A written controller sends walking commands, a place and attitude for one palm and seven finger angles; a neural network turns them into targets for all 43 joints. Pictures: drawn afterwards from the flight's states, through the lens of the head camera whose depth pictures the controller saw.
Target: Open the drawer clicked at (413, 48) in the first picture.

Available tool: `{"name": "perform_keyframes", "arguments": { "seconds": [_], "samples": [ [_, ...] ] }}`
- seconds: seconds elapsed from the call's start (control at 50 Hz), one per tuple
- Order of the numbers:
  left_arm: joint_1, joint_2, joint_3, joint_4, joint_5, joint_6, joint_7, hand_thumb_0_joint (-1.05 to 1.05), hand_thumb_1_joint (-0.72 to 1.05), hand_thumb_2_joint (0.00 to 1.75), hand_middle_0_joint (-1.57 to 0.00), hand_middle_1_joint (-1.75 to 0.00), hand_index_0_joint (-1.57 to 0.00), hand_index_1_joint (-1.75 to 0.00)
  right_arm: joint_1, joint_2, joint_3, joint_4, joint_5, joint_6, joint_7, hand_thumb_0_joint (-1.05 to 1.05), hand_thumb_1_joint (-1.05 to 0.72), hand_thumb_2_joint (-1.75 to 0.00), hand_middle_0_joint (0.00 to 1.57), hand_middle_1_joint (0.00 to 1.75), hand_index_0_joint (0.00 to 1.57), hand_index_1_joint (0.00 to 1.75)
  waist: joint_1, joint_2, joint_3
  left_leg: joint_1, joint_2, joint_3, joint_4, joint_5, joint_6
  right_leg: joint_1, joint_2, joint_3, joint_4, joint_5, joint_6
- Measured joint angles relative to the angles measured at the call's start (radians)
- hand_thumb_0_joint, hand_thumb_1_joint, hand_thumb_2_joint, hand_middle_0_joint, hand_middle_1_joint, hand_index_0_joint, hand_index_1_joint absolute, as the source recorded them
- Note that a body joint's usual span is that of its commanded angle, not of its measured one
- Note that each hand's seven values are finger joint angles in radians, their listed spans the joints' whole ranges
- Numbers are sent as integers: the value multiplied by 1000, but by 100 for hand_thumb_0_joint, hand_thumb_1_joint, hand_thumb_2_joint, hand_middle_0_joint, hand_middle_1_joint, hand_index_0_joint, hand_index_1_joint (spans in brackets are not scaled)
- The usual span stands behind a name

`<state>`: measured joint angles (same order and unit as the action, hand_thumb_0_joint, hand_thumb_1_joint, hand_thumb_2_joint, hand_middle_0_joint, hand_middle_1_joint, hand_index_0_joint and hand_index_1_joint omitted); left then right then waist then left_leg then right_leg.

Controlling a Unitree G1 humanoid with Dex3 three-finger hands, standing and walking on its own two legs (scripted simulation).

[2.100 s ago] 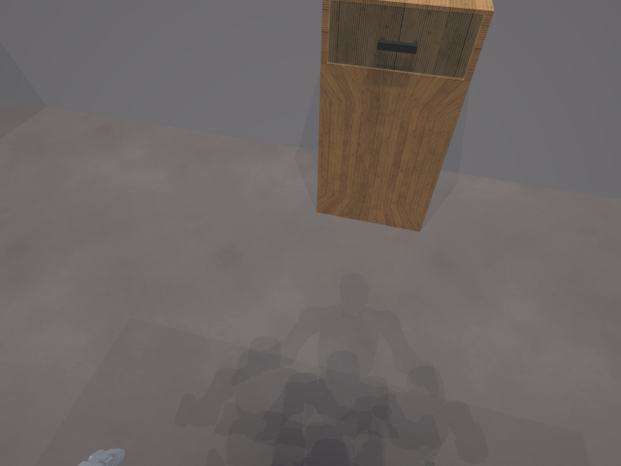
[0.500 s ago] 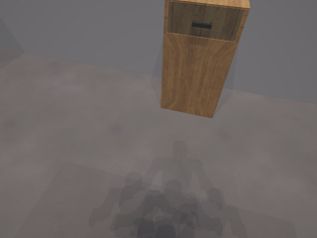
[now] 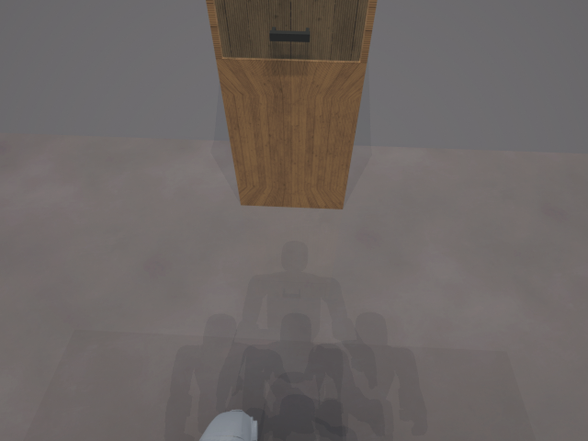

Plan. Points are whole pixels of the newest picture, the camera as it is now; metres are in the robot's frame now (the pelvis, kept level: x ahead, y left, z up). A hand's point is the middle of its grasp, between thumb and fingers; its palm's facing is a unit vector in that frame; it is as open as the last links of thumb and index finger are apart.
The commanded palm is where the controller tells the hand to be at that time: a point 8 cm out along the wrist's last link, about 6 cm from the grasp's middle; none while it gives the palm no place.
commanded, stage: walk to a spot facing it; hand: left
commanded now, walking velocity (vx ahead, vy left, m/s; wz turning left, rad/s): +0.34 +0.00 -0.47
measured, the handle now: (290, 33) +1.14 +0.11 +0.02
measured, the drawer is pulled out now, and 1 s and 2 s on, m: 0.00 0.00 0.00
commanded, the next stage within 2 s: none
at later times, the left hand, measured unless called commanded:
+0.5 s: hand (171, 319) +0.33 +0.26 -0.16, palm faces -0.25 -0.94 -0.22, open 7.4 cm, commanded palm none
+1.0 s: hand (262, 258) +0.49 +0.11 -0.17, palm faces -0.57 -0.79 -0.22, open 7.4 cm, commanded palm none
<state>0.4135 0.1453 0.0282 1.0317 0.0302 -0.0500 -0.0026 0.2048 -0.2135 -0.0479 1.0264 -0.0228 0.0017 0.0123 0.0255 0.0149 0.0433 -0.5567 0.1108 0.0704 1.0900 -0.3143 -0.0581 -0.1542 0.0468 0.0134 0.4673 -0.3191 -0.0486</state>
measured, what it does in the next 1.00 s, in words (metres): walks ahead, turning right: left foot, then right foot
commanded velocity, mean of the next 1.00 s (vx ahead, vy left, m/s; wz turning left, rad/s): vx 0.12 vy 0.00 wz -0.59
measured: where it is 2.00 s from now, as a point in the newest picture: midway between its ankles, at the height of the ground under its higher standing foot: (297, 401)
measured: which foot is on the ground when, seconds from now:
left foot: up 0.00-0.20, down 0.22-0.74, up 0.76-1.00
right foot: down 0.00-0.22, up 0.24-0.74, down 0.76-1.00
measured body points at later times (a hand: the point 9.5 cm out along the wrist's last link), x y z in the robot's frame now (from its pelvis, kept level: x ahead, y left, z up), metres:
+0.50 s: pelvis +0.19 +0.08 +0.01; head +0.22 +0.09 +0.45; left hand +0.34 +0.31 -0.14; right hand +0.14 -0.17 -0.13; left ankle +0.21 +0.16 -0.74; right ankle +0.18 -0.06 -0.64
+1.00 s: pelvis +0.29 +0.02 -0.01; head +0.33 -0.01 +0.44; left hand +0.52 +0.16 -0.15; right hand +0.22 -0.22 -0.16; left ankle +0.38 +0.15 -0.68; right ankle +0.28 -0.09 -0.74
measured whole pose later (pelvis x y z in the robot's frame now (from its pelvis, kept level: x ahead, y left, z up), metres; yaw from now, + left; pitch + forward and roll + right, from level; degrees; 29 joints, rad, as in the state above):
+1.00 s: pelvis +0.29 +0.02 -0.01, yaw -35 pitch +1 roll +0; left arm 0.13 0.18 0.05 0.91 0.03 0.03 0.00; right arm 0.16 -0.20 -0.05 0.91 -0.02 0.03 -0.02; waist -0.04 0.01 0.10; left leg -0.53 0.14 0.05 1.06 -0.39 -0.09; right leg -0.37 0.03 -0.01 0.56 -0.21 -0.04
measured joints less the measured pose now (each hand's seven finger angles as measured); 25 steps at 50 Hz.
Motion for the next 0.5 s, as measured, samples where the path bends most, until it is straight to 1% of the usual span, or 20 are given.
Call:
{"name": "perform_keyframes", "arguments": {
  "seconds": [0.06, 0.12, 0.18, 0.2, 0.22, 0.24, 0.26, 0.28, 0.3, 0.32, 0.34, 0.36, 0.4, 0.46, 0.5],
  "samples": [
    [16, -5, 0, 15, 2, -2, 2, 1, 90, 90, -21, -30, -21, -30, -51, 12, -5, -44, 2, -7, 8, 1, -91, -90, 20, 30, 20, 30, 1, -7, -2, -52, 7, -6, -87, 69, -8, 46, -5, 40, -64, 10, 13],
    [19, 2, 6, 21, 5, 0, 6, 1, 90, 90, -21, -30, -21, -30, -95, 23, -4, -76, 5, -16, 15, 1, -91, -90, 20, 30, 20, 30, 12, -15, 3, -50, 4, -8, -221, 106, -5, 87, -13, 73, -87, -9, 32],
    [16, 23, 17, 19, 5, 6, 7, 1, 90, 90, -21, -30, -21, -30, -122, 32, 2, -100, 9, -29, 17, 1, -91, -90, 20, 30, 20, 30, 28, -29, 6, 15, -16, 1, -380, 109, 8, 121, -27, 102, -66, -62, 56],
    [18, 31, 23, 17, 3, 8, 8, 1, 90, 90, -21, -30, -21, -30, -126, 34, 6, -107, 9, -38, 15, 0, -91, -90, 20, 30, 20, 30, 31, -36, 5, 56, -27, 8, -444, 117, 14, 123, -32, 115, -35, -93, 63],
    [25, 35, 29, 15, 0, 10, 7, 1, 90, 90, -21, -30, -21, -30, -128, 31, 12, -117, 7, -50, 12, 0, -91, -90, 20, 30, 20, 30, 34, -32, 1, 103, -26, 11, -502, 130, 26, 106, -27, 126, 36, -132, 63],
    [16, 44, 37, 17, -5, 17, 4, 1, 90, 90, -21, -30, -21, -30, -133, 34, 13, -123, 1, -64, 5, 0, -91, -90, 20, 30, 20, 30, 29, -37, 6, 104, -24, 22, -478, 149, 54, 57, -27, 116, 176, -172, 53],
    [-2, 57, 45, 19, -7, 26, 2, 1, 90, 90, -21, -30, -21, -30, -135, 40, 17, -126, -1, -71, 1, 0, -91, -90, 21, 30, 20, 30, 27, -47, 14, 105, -21, 40, -434, 126, 72, -4, -27, 105, 343, -195, 42],
    [-21, 71, 51, 20, -7, 34, 0, 1, 90, 90, -21, -30, -21, -30, -130, 47, 22, -126, -2, -74, -2, 0, -91, -90, 21, 30, 20, 30, 26, -55, 18, 118, -16, 60, -414, 96, 82, -69, -27, 87, 498, -192, 33],
    [-40, 84, 57, 18, -5, 40, -3, 1, 91, 90, -20, -30, -21, -30, -118, 54, 25, -123, -3, -75, -5, 0, -91, -90, 21, 30, 20, 30, 23, -62, 18, 141, -13, 77, -418, 74, 86, -131, -32, 59, 621, -164, 28],
    [-61, 95, 63, 11, -2, 45, -8, 1, 91, 90, -20, -30, -20, -30, -102, 60, 26, -118, -3, -75, -8, 0, -91, -90, 21, 30, 20, 30, 19, -65, 16, 167, -10, 93, -436, 64, 88, -188, -44, 27, 706, -128, 27],
    [-83, 105, 68, 0, 2, 50, -14, 1, 91, 90, -20, -30, -20, -30, -83, 65, 26, -109, -3, -75, -12, 0, -91, -90, 21, 30, 20, 30, 15, -66, 14, 195, -9, 106, -464, 66, 85, -238, -57, -4, 757, -90, 29],
    [-104, 114, 72, -14, 5, 54, -19, 1, 91, 90, -20, -30, -20, -30, -62, 69, 25, -97, -3, -75, -16, 0, -91, -90, 21, 30, 20, 30, 13, -67, 11, 222, -9, 121, -495, 70, 85, -283, -71, -28, 783, -53, 33],
    [-139, 122, 79, -47, 9, 60, -25, 1, 91, 90, -20, -30, -20, -30, -19, 72, 22, -71, -1, -75, -24, 0, -91, -90, 21, 30, 20, 30, 8, -67, 2, 271, -13, 152, -556, 77, 90, -361, -95, -57, 789, 11, 44],
    [-183, 121, 84, -87, 12, 69, -31, 1, 91, 90, -20, -30, -20, -30, 42, 53, 4, -40, 4, -77, -36, -1, -93, -90, 21, 30, 21, 30, -9, -63, -7, 335, -22, 198, -630, 79, 95, -444, -124, -68, 755, 90, 64],
    [-213, 116, 84, -104, 13, 77, -33, 1, 91, 90, -20, -30, -20, -30, 79, 39, 1, -21, 5, -74, -37, -1, -93, -90, 21, 30, 20, 30, -23, -58, -5, 371, -26, 224, -660, 72, 95, -474, -139, -72, 706, 120, 79]
  ]
}}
